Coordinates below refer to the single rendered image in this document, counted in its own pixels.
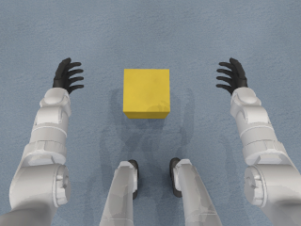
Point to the right robot forearm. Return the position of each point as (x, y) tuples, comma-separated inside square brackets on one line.
[(260, 145)]

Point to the robot left hand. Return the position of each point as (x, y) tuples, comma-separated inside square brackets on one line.
[(62, 75)]

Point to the robot right hand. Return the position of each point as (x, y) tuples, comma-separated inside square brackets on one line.
[(237, 76)]

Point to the carton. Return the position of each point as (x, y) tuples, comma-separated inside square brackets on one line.
[(146, 93)]

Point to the robot right upper arm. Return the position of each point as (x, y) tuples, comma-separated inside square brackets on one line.
[(276, 189)]

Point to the right robot foot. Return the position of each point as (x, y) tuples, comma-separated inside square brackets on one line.
[(173, 162)]

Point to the left robot forearm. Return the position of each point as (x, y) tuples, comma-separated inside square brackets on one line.
[(47, 144)]

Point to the left robot thigh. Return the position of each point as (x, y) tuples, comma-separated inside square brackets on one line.
[(118, 209)]

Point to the robot left upper arm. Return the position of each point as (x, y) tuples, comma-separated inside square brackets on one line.
[(36, 194)]

